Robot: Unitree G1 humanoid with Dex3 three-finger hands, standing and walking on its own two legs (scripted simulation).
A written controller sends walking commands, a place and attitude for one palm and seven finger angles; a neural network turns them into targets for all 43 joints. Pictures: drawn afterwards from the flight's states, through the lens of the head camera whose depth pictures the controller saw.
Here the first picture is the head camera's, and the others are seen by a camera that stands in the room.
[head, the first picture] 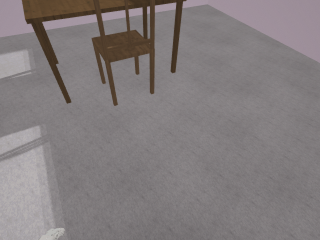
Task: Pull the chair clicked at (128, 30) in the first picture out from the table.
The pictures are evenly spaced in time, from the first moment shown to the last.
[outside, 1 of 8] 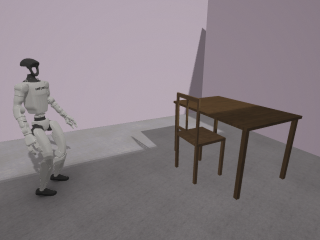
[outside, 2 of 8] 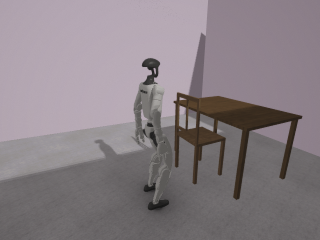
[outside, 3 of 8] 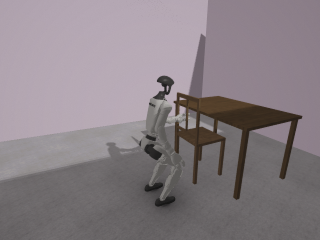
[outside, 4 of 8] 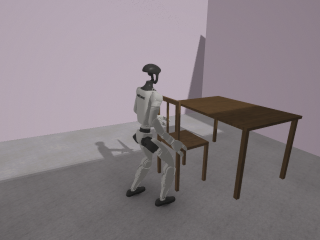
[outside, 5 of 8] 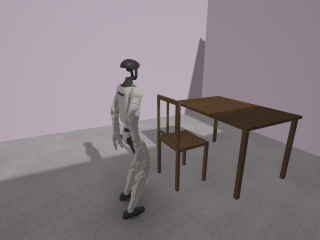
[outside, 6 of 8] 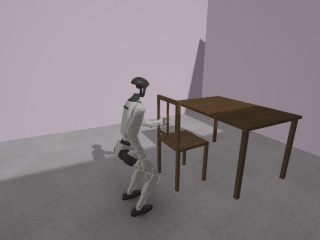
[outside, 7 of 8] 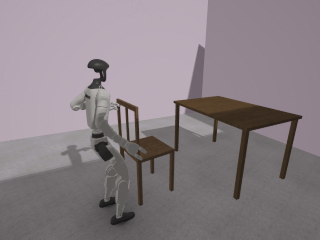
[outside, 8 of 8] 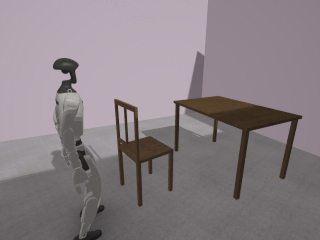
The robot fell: no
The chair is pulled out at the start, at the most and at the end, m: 0.00 0.68 0.68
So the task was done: yes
